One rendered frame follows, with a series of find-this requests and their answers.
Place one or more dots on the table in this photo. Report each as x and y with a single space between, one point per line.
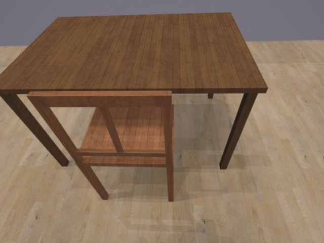
194 53

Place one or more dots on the chair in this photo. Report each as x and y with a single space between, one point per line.
128 129

